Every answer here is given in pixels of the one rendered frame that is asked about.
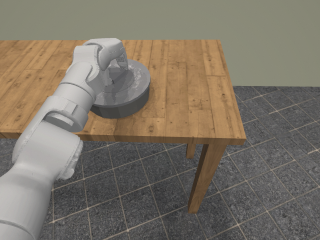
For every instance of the knob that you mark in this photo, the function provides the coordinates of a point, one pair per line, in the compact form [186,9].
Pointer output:
[116,73]

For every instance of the left robot forearm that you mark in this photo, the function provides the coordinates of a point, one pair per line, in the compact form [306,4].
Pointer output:
[71,102]

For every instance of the left robot hand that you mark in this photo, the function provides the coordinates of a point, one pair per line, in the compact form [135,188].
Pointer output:
[117,51]

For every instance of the table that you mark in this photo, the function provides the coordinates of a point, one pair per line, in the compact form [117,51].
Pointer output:
[191,98]

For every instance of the robot left upper arm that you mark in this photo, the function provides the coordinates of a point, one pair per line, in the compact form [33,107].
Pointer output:
[50,154]

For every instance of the lid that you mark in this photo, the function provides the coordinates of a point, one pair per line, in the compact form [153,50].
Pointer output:
[128,89]

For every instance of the pot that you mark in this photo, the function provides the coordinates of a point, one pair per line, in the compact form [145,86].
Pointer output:
[121,111]

